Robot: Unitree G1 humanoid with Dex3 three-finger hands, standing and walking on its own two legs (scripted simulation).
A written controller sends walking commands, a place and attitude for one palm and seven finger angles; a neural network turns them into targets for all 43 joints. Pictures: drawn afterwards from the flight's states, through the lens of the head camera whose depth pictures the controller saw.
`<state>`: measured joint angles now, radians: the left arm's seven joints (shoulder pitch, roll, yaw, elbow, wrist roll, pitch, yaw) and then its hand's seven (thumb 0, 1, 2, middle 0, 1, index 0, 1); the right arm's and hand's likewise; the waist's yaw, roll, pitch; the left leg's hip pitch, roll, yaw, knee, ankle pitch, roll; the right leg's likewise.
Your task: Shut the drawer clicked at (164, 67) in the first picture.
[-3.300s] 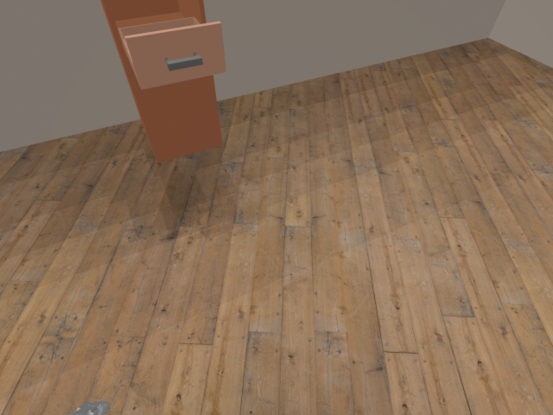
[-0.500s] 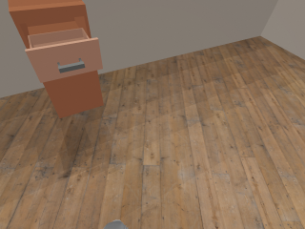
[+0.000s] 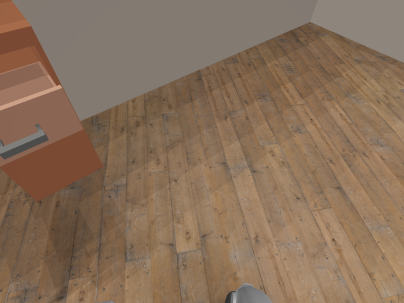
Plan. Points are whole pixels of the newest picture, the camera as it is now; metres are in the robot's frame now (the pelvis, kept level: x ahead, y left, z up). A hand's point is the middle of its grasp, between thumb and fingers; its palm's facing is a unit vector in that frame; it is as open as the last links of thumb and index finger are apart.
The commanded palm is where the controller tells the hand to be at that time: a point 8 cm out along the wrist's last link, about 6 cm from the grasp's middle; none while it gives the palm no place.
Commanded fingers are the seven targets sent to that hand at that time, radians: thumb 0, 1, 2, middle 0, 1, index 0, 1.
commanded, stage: walk to a spot facing it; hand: left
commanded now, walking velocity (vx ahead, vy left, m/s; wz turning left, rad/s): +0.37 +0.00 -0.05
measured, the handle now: (21, 139) +0.55 +0.54 -0.08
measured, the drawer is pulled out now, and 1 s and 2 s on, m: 0.30 0.30 0.30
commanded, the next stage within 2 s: turn to face it in 0.20 s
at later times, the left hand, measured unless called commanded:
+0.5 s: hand (128, 286) +0.19 +0.18 -0.20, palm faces +0.19 -0.97 -0.15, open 7.3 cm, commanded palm none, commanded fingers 0.00 0.90 0.90 -0.20 -0.30 -0.20 -0.30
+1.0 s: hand (123, 228) +0.31 +0.21 -0.14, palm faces +0.41 -0.87 -0.29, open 7.4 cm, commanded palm none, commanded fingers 0.00 0.90 0.90 -0.20 -0.30 -0.20 -0.30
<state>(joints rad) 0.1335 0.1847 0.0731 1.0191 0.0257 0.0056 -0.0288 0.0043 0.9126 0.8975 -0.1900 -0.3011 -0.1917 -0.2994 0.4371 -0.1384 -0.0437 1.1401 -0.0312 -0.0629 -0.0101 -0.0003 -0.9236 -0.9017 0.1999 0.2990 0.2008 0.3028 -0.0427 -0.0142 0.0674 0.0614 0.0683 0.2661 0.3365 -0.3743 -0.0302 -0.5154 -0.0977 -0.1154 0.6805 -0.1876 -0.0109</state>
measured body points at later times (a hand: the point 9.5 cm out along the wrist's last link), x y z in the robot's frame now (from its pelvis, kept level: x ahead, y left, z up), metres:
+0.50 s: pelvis +0.21 +0.01 -0.02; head +0.23 +0.04 +0.43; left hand +0.18 +0.24 -0.19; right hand +0.31 -0.24 -0.15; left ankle +0.30 +0.11 -0.74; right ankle +0.14 -0.12 -0.72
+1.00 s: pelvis +0.27 -0.03 -0.01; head +0.30 -0.04 +0.44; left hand +0.29 +0.25 -0.12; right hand +0.43 -0.24 -0.16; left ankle +0.28 +0.10 -0.71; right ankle +0.33 -0.14 -0.74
